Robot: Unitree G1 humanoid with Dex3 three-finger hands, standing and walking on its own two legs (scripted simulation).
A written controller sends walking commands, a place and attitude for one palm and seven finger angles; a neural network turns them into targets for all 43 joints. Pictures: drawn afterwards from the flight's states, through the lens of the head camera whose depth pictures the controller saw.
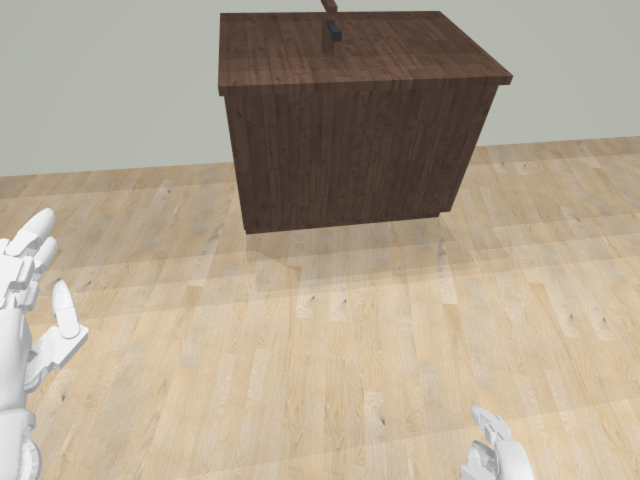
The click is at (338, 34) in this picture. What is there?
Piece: tap's lever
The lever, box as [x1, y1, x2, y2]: [331, 29, 341, 41]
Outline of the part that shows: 331,29 332,41 340,41 340,29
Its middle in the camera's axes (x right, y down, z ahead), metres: +0.04 -0.62 +1.17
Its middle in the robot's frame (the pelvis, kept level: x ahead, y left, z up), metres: +1.29 +0.03 +0.05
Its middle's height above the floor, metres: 0.82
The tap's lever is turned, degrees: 0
